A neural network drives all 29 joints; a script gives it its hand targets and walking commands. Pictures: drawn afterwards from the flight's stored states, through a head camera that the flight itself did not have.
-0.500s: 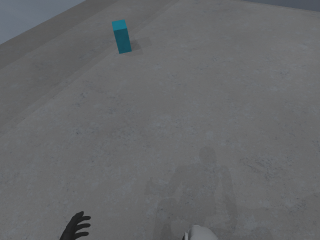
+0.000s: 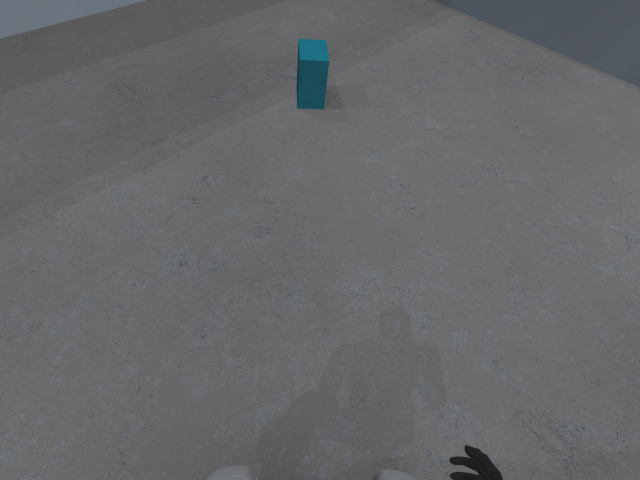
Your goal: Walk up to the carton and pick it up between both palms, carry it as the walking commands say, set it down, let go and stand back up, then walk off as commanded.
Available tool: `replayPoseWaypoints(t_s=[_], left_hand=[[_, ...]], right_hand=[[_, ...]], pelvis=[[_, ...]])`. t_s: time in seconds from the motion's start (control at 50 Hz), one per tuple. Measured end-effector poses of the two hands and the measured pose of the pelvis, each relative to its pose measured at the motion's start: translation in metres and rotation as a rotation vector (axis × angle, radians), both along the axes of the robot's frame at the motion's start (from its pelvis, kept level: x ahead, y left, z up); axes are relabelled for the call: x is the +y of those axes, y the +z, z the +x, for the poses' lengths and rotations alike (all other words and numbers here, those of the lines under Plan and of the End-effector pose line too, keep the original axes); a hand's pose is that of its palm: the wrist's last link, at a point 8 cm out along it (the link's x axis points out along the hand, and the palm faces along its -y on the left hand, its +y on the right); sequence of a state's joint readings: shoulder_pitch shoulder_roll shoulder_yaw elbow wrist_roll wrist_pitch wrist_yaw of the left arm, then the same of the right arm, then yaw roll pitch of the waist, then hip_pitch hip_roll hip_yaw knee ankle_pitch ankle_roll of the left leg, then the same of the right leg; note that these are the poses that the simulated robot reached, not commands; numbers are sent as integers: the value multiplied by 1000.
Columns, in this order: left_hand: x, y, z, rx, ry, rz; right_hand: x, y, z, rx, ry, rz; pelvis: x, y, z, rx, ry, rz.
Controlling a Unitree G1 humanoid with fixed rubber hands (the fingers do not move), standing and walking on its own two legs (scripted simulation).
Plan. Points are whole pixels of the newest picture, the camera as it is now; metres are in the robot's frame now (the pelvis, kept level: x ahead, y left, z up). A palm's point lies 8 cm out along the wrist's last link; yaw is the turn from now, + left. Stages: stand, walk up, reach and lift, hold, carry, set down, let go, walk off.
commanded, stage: walk up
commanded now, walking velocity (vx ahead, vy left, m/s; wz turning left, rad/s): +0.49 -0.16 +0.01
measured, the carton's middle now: (311, 74) +2.04 +0.08 -0.63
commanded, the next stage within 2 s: none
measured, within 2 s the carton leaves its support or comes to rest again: neither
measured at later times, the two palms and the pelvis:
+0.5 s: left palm (239, 321) +0.35 +0.14 -0.12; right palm out of the picture +0.15 -0.32 -0.15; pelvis +0.22 -0.08 +0.00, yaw +0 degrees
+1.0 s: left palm (231, 361) +0.28 +0.14 -0.11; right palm (444, 215) +0.62 -0.24 -0.12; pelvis +0.43 -0.06 +0.00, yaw +0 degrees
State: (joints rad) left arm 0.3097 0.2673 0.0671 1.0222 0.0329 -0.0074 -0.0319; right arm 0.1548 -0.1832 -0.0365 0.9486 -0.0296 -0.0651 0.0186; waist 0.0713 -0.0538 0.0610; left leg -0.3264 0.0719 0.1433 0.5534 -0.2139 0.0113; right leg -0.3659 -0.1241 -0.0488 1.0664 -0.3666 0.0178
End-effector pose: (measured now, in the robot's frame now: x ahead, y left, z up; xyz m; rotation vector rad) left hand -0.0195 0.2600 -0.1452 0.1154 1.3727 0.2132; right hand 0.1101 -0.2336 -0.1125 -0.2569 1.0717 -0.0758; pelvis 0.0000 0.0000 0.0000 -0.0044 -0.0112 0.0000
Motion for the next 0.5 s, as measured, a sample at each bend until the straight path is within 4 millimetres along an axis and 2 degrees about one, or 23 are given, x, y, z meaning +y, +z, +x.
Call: replayPoseWaypoints(t_s=[0.06,0.14,0.22,0.3,0.36,0.42,0.46,0.5], left_hand=[[5,6,60,-69,-63,-4],[-2,15,132,-119,-140,-21],[-20,24,202,-179,-197,-37],[-48,28,272,-235,-249,-44],[-75,27,321,-265,-281,-41],[-102,23,361,-292,-294,-22],[-115,22,372,-295,-290,-4],[-120,23,367,-258,-263,11]], right_hand=[[7,2,-18,78,-68,11],[4,3,-42,161,-165,13],[-4,3,-63,268,-240,16],[-19,-2,-66,358,-298,28],[-34,-11,-55,409,-329,49],[-56,-27,-30,452,-323,68],[-71,-35,-1,456,-287,72],[-84,-37,40,415,-249,73]], pelvis=[[3,8,21,0,-1,1],[4,15,52,-1,-2,-6],[-4,17,86,2,-5,-3],[-20,13,121,7,-15,15],[-39,6,153,22,-18,35],[-61,-5,185,42,-12,28],[-71,-8,201,59,-2,23],[-80,-4,217,65,4,30]])
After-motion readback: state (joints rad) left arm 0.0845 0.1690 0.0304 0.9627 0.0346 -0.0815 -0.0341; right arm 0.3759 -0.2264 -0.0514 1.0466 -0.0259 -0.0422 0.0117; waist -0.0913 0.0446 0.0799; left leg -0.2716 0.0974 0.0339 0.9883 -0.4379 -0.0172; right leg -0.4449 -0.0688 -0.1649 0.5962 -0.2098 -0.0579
